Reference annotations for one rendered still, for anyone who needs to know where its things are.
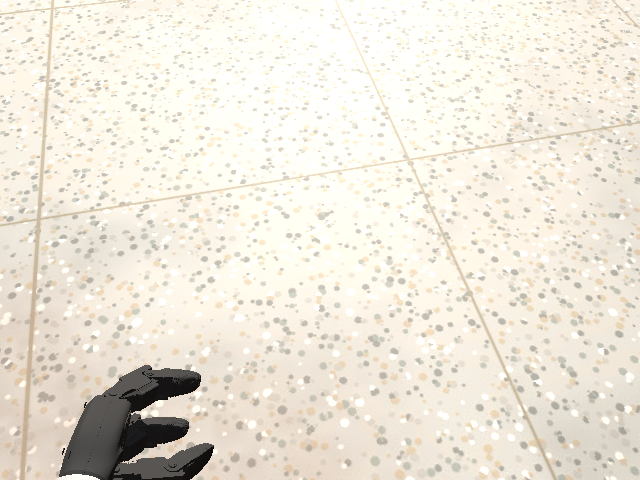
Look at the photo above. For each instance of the left robot hand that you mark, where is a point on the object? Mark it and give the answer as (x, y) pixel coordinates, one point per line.
(107, 434)

